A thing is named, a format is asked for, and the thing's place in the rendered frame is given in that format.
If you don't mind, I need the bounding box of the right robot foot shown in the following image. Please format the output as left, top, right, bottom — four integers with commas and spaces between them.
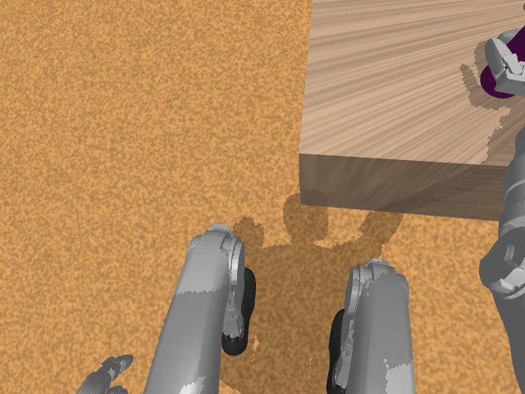
326, 309, 347, 394

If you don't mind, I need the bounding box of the left robot hand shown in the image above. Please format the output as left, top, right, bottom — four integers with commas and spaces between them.
76, 355, 134, 394

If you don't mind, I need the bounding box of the right robot hand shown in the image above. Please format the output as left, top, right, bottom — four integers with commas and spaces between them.
485, 3, 525, 96

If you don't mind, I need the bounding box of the left robot foot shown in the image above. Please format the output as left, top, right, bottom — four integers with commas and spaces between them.
221, 268, 256, 356

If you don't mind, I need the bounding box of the right robot arm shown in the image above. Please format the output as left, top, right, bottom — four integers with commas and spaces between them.
479, 127, 525, 394

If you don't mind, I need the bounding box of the can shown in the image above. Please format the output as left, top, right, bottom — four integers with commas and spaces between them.
480, 26, 525, 99

